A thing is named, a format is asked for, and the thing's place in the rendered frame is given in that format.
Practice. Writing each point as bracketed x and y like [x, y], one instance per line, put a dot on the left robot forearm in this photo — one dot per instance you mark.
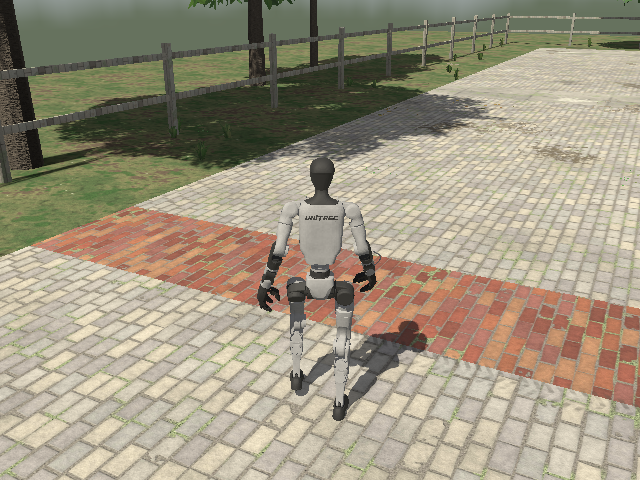
[271, 269]

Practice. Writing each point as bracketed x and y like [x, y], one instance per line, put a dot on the humanoid robot head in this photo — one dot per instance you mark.
[321, 173]

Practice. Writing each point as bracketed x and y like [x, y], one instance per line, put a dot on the robot left thigh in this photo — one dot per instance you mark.
[296, 293]

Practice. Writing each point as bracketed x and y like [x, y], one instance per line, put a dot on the left robot upper arm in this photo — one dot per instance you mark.
[289, 211]

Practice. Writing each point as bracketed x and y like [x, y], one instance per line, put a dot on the right robot forearm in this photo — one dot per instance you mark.
[367, 262]

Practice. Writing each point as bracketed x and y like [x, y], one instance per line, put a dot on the right robot hand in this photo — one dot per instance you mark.
[360, 277]

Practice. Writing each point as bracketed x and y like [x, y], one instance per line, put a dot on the left robot hand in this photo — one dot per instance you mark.
[262, 297]

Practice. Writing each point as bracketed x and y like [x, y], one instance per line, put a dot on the right robot upper arm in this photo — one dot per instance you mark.
[352, 211]

